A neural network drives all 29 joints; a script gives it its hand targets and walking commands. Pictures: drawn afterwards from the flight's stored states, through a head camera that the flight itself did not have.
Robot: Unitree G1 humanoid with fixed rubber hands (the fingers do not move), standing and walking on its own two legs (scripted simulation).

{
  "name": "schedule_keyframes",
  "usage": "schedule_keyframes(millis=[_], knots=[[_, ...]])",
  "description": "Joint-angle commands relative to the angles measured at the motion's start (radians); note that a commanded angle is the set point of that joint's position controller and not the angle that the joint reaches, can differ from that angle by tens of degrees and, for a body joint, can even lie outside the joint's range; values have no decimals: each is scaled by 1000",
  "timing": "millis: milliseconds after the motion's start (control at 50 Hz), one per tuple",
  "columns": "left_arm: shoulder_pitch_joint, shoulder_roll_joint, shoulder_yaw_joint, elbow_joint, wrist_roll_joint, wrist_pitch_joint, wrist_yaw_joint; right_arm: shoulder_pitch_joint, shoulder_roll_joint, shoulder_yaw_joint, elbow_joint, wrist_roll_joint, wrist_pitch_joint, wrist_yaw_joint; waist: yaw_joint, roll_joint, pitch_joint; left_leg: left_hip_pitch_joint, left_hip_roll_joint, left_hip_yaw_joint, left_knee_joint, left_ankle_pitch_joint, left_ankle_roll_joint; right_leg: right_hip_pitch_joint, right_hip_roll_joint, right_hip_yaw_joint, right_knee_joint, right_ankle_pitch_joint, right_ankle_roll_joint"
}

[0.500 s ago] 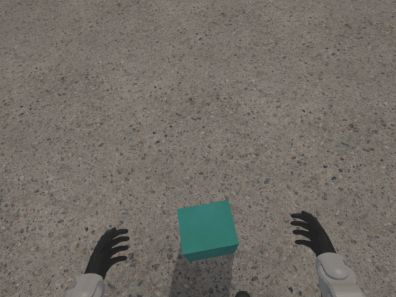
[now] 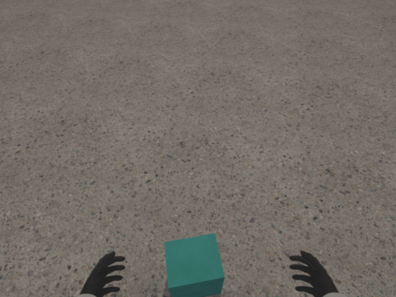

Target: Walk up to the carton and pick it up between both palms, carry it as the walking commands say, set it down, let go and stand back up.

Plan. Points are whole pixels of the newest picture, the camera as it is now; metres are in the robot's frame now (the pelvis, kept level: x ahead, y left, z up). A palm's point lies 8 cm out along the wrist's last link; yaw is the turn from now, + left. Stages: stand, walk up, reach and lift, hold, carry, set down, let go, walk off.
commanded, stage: let go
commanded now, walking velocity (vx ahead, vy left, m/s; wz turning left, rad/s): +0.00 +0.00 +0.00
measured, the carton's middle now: (194, 269) +0.38 +0.05 -0.64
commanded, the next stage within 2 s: stand in 0.16 s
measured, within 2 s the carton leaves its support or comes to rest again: neither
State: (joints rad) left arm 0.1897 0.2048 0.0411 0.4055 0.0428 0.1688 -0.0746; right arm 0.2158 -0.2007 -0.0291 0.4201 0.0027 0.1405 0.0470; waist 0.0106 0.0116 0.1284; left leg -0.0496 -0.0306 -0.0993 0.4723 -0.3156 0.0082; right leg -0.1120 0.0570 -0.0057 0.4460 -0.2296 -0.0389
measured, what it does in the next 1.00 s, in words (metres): stands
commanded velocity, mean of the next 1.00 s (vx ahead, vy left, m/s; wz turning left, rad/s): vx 0.00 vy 0.00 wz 0.00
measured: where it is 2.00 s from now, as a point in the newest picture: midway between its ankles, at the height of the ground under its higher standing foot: outside the picture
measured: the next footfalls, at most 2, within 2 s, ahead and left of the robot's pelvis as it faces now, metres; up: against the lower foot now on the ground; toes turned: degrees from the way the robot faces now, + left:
none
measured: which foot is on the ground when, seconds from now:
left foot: down 0.00-1.00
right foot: down 0.00-1.00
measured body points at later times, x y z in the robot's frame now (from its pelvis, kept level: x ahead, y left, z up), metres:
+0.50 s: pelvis +0.02 +0.02 +0.00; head +0.01 +0.03 +0.45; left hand +0.16 +0.30 -0.10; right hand +0.14 -0.27 -0.09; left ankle -0.03 +0.12 -0.74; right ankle +0.01 -0.09 -0.74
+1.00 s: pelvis +0.00 +0.03 +0.00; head +0.00 +0.03 +0.45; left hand +0.11 +0.31 -0.12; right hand +0.09 -0.26 -0.11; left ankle -0.03 +0.12 -0.74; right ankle +0.01 -0.09 -0.74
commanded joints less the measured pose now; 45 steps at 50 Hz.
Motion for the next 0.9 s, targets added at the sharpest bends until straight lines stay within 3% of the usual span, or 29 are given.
schedule_keyframes(millis=[0, 140, 160, 180, 220, 260, 360, 480, 660, 880], knots=[[-54, 114, 33, -110, 4, 12, 17, -24, -95, -31, -81, 10, -24, -16, -2, -22, -81, -258, -14, 57, -97, 74, 2, 236, -60, 54, -35, 199, 39], [-88, 120, 22, -123, -11, 60, 41, -14, -116, -19, -67, 24, -35, -31, -13, -4, -101, -312, 1, 53, -103, 94, -2, 286, -43, 48, 2, 273, 20], [-24, 199, 72, 66, -53, -36, 68, -33, -208, -56, 80, -23, -84, -47, 18, -57, -109, -252, 36, 13, -59, 91, -10, 45, -99, 45, -1, 75, 27], [-19, 202, 72, 77, -45, -84, 74, -13, -223, -69, 78, -28, -111, -52, -4, -39, -101, -210, 42, -8, -54, 64, -11, 2, -95, 68, -19, 2, 29], [-37, 185, 70, 105, -31, -134, 76, -16, -208, -71, 111, -31, -143, -48, -12, -10, -88, -231, 55, -36, -78, 14, -7, -29, -94, 86, -18, -29, 29], [-45, 181, 71, 130, -28, -159, 73, -30, -205, -73, 133, -30, -160, -50, -14, 11, -105, -243, 63, -52, -87, 30, -1, -13, -93, 93, 1, 25, 27], [-32, 196, 64, 199, -25, -187, 90, -21, -214, -77, 187, -25, -173, -62, -18, 11, -146, -183, 75, -50, -52, 247, -7, 2, -105, 103, 21, 185, 21], [-15, 210, 50, 261, -23, -191, 108, 0, -238, -72, 243, -21, -170, -75, -17, 9, -155, -157, 85, -49, -48, 333, -9, 19, -111, 107, 30, 250, 20], [-8, 219, 34, 338, -23, -190, 121, 7, -248, -60, 306, -16, -167, -83, -14, 0, -139, -146, 95, -55, -69, 350, -9, 29, -121, 115, 21, 262, 21], [-9, 229, 22, 415, -28, -190, 126, -4, -247, -50, 372, -11, -165, -85, -13, -4, -108, -138, 102, -64, -117, 267, -3, 21, -134, 132, -24, 211, 24]])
